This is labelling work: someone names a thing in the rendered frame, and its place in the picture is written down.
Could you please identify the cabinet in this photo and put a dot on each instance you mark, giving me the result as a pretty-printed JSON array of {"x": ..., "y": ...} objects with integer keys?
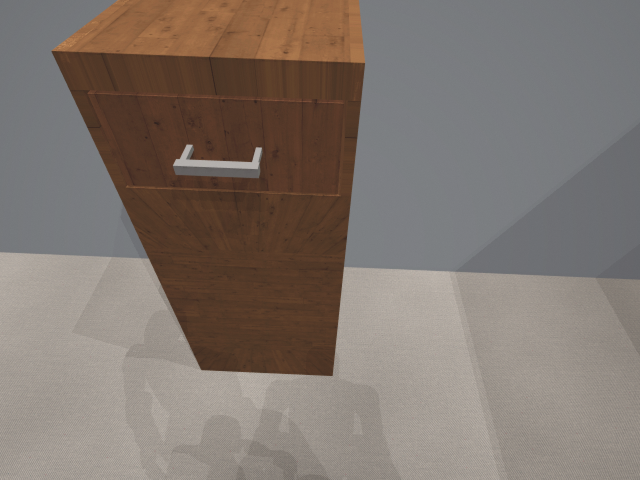
[{"x": 253, "y": 277}]

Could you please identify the drawer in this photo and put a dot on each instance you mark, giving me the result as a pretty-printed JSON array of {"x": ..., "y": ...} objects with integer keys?
[{"x": 300, "y": 138}]

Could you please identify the handle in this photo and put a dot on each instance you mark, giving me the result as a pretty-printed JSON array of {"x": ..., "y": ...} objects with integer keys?
[{"x": 185, "y": 166}]

